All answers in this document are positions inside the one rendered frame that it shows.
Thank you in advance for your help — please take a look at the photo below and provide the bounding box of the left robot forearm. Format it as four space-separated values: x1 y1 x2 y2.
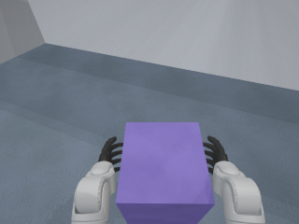
71 161 116 224

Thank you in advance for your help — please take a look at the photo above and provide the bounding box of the robot left hand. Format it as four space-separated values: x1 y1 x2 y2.
98 136 123 173

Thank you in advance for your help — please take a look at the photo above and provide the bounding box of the right robot forearm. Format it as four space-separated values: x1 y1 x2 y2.
213 161 265 224

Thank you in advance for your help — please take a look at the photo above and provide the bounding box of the robot right hand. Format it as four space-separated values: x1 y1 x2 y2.
203 135 228 174

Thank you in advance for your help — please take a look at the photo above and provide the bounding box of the carton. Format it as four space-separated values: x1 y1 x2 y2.
116 122 215 224

